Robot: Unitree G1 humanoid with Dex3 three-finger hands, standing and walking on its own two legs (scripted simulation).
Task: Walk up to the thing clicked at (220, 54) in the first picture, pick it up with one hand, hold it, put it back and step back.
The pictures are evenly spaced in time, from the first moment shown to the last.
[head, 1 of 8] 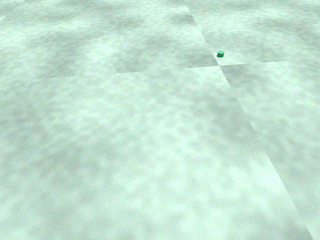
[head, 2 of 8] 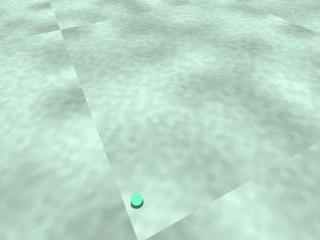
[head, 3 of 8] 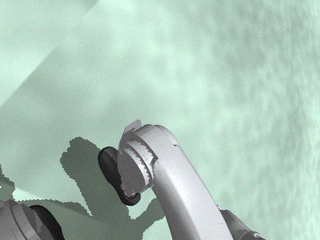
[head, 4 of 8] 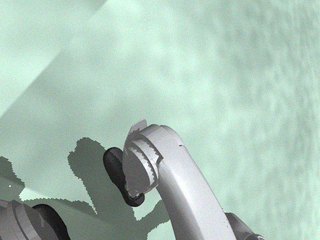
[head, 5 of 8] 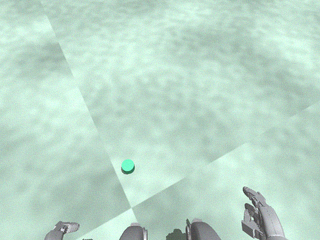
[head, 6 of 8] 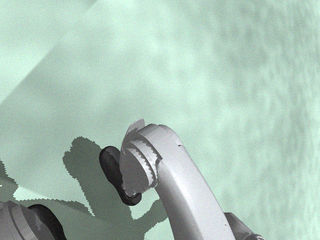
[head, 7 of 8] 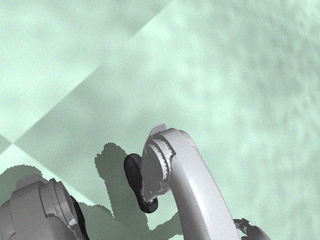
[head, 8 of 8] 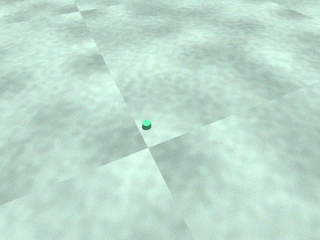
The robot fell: no
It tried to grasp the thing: yes
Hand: left
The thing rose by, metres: 0.00
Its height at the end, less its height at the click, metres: +0.00
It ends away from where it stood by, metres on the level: 0.01
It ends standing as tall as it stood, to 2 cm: yes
